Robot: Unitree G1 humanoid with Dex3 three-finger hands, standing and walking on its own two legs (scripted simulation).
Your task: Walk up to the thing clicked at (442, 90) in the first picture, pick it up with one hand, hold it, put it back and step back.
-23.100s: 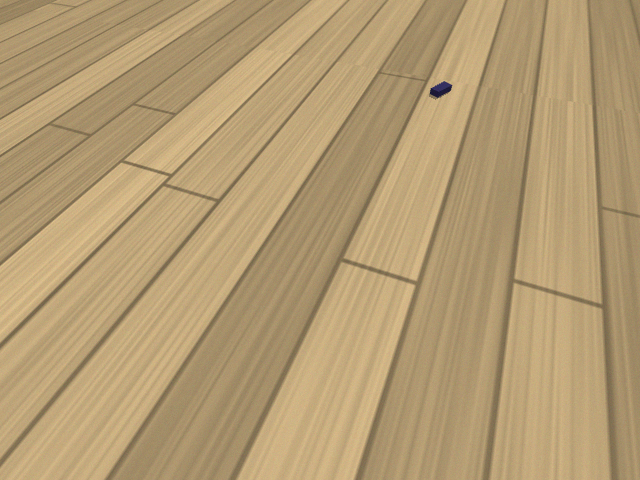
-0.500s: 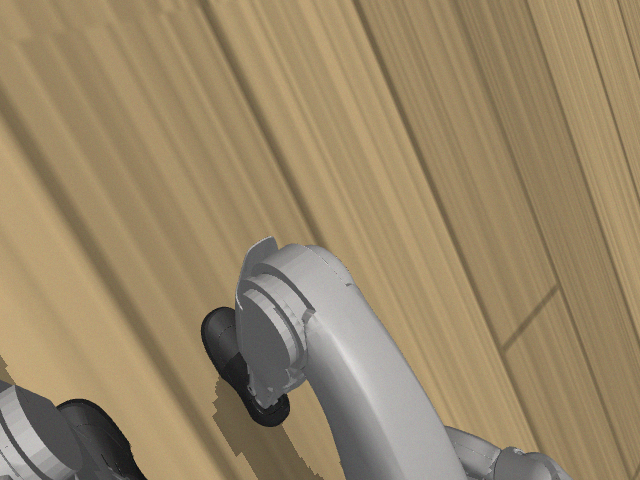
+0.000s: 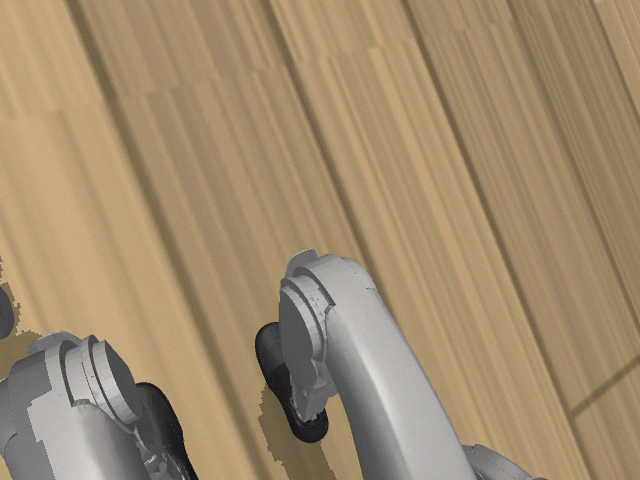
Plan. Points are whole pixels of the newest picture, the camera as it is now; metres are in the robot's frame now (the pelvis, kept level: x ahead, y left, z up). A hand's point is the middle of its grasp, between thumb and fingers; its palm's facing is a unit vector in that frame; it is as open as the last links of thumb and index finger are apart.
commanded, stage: settle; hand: left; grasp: from above
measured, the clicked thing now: out of the picture +0.44 +0.34 -0.23
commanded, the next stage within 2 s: lift in 0.14 s
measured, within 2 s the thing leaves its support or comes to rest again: neither
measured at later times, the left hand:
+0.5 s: hand out of the picture +0.44 +0.32 -0.13, palm faces +0.01 -0.48 -0.88, open 9.0 cm
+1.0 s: hand out of the picture +0.37 +0.31 +0.04, palm faces -0.04 -0.46 -0.89, open 9.2 cm
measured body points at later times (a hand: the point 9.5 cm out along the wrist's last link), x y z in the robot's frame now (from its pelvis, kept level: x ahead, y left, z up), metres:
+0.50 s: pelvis +0.00 +0.00 +0.02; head +0.25 +0.05 +0.39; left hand +0.44 +0.34 -0.08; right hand +0.01 -0.26 -0.09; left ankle +0.07 +0.12 -0.29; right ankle +0.11 -0.09 -0.29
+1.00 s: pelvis +0.00 -0.02 +0.13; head +0.16 +0.01 +0.55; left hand +0.37 +0.33 +0.09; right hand +0.11 -0.26 -0.02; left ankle +0.07 +0.12 -0.29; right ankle +0.11 -0.09 -0.29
